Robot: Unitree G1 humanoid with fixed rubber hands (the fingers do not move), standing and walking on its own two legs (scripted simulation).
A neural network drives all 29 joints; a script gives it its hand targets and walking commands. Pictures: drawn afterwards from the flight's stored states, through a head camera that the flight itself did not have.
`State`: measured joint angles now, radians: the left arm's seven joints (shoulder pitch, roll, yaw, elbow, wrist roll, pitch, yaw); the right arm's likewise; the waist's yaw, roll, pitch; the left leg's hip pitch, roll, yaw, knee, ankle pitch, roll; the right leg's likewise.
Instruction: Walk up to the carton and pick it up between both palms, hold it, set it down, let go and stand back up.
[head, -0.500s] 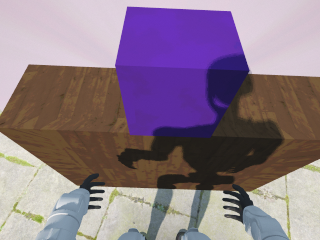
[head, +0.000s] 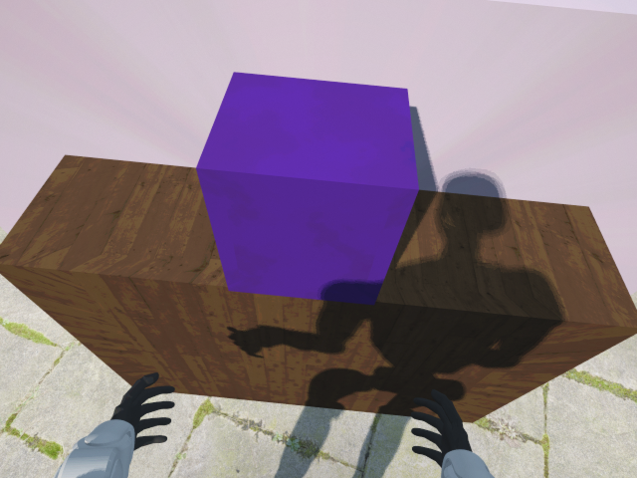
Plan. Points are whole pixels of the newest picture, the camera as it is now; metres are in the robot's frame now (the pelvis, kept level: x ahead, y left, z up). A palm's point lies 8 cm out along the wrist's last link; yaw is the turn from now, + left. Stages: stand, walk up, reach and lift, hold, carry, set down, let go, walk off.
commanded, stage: reach and lift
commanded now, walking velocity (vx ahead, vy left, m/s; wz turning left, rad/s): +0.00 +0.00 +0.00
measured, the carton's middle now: (310, 198) +0.47 +0.07 +0.06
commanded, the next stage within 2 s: none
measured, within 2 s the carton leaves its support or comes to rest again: neither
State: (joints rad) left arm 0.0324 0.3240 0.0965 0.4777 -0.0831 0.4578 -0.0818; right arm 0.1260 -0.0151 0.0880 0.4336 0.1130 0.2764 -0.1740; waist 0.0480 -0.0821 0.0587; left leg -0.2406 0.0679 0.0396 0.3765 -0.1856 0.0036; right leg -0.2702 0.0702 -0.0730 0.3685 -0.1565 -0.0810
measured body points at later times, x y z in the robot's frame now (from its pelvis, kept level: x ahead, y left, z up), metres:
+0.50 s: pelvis +0.00 +0.06 +0.00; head +0.01 +0.09 +0.45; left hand +0.15 +0.30 -0.07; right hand +0.17 -0.13 -0.05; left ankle +0.00 +0.16 -0.74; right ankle +0.02 -0.05 -0.74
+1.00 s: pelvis +0.01 +0.06 +0.01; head +0.03 +0.07 +0.45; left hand +0.20 +0.29 -0.01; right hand +0.21 -0.14 +0.00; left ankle +0.00 +0.16 -0.74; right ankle +0.02 -0.05 -0.74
